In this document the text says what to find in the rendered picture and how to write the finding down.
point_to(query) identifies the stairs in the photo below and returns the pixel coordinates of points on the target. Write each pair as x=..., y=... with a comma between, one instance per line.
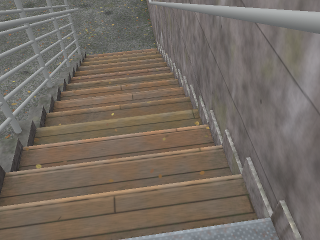
x=122, y=155

